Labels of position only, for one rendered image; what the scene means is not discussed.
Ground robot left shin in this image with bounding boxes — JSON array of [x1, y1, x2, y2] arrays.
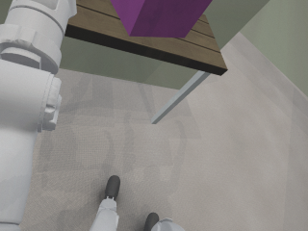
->
[[96, 196, 116, 215]]

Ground table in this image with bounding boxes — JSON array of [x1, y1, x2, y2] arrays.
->
[[64, 0, 228, 124]]

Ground left robot forearm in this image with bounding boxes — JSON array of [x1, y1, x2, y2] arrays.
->
[[0, 0, 77, 75]]

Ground carton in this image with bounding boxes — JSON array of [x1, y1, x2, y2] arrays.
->
[[110, 0, 213, 39]]

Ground right robot foot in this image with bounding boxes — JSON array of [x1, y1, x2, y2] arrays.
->
[[143, 212, 160, 231]]

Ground robot left upper arm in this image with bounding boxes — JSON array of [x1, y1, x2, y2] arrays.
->
[[0, 59, 62, 231]]

